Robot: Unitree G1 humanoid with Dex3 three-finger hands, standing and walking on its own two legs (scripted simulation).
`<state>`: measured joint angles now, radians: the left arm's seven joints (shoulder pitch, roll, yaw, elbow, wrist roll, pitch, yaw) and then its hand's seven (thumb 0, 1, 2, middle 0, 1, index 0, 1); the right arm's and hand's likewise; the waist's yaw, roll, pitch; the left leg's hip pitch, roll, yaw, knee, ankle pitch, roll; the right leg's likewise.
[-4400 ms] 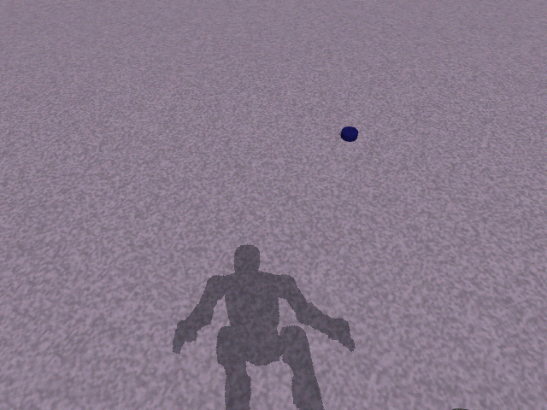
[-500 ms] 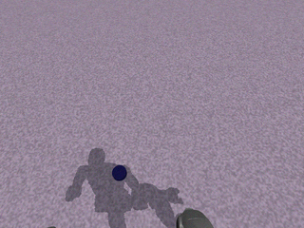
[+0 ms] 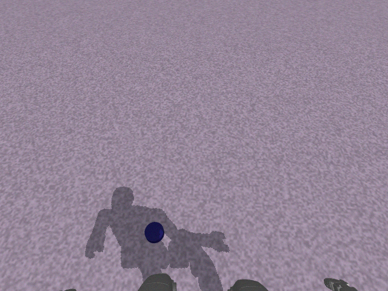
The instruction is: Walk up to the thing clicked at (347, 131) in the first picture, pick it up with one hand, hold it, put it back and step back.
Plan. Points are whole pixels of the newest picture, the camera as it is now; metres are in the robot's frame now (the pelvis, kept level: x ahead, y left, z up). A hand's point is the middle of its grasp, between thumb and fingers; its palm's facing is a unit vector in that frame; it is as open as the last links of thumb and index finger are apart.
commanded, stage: walk up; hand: left
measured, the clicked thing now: (154, 232) +0.44 +0.22 -0.73
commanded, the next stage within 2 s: stand in 1.14 s
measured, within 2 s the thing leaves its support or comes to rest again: neither
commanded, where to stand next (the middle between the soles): +0.06 -0.02 m, yaw +0 degrees
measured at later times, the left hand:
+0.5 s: hand out of the picture +0.10 +0.26 -0.13, palm faces +0.01 -0.94 -0.35, open 7.4 cm
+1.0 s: hand out of the picture +0.11 +0.25 -0.13, palm faces -0.02 -0.94 -0.33, open 7.4 cm
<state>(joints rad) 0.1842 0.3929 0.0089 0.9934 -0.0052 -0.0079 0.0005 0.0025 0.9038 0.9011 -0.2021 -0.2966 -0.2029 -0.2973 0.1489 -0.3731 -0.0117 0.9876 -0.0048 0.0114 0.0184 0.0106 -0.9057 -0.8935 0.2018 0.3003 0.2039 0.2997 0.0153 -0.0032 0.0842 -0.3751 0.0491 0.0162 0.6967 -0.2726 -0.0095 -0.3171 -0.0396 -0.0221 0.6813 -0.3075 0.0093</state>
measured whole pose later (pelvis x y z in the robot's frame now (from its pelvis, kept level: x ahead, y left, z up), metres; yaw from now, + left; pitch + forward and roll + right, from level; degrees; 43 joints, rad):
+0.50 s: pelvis +0.02 +0.00 +0.03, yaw +0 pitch -3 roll +0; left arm 0.07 0.35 0.00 1.17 0.00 -0.02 -0.01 0.00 0.90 0.90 -0.20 -0.30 -0.20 -0.30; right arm 0.01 -0.36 0.00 1.15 0.01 0.00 0.02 0.01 -0.91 -0.89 0.20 0.30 0.20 0.30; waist 0.02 0.02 0.06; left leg -0.20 0.04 0.02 0.38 -0.14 -0.02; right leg -0.14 -0.05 -0.03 0.37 -0.18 0.04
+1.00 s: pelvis +0.03 +0.00 +0.03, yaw +0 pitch -2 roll +0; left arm 0.07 0.34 0.01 1.17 0.01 0.00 -0.01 0.00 0.90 0.90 -0.20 -0.30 -0.20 -0.30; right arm 0.08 -0.35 -0.01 1.18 0.00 0.01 0.01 0.01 -0.91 -0.89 0.20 0.30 0.20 0.30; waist -0.01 0.00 0.05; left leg -0.18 0.03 0.03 0.35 -0.13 -0.01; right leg -0.13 -0.05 -0.03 0.34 -0.18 0.04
